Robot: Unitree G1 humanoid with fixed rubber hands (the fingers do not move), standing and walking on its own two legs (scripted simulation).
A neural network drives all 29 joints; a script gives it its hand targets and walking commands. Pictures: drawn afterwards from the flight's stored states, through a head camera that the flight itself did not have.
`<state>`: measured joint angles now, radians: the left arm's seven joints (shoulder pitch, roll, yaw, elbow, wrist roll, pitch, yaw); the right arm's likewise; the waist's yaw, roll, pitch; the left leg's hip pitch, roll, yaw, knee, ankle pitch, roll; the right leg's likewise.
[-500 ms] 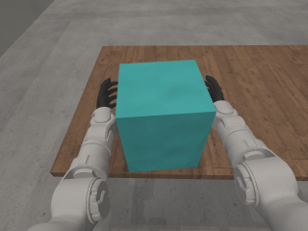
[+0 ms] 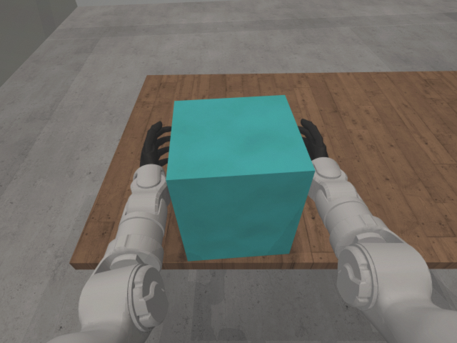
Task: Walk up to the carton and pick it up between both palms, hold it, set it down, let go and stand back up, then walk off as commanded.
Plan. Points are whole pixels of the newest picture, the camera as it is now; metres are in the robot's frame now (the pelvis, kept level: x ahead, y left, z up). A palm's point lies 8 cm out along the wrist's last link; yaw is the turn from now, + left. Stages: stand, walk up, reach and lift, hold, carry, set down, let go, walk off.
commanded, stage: reach and lift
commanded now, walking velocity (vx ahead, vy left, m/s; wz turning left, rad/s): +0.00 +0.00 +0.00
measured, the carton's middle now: (234, 181) +0.41 +0.06 +0.06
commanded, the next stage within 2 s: none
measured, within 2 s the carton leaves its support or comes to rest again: leaves its support in 0.94 s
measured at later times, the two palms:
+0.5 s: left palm (152, 166) +0.39 +0.21 +0.12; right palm (315, 161) +0.44 -0.09 +0.11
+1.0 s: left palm (158, 169) +0.37 +0.19 +0.13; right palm (328, 167) +0.41 -0.11 +0.12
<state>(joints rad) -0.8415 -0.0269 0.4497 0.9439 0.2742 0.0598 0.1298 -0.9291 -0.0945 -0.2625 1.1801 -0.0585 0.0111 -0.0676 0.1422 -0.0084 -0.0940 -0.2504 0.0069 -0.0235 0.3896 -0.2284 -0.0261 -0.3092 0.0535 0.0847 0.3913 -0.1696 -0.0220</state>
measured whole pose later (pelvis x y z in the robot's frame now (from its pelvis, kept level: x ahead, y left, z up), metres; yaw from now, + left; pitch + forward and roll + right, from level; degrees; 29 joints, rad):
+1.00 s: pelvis -0.01 +0.00 +0.00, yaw +0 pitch +4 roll +0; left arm -0.73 -0.04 0.36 0.72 0.10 0.25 0.17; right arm -0.86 -0.08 -0.18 1.02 0.04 0.15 -0.09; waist 0.09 -0.01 -0.12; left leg -0.25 0.01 -0.02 0.39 -0.22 -0.02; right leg -0.31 0.05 0.08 0.39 -0.16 -0.02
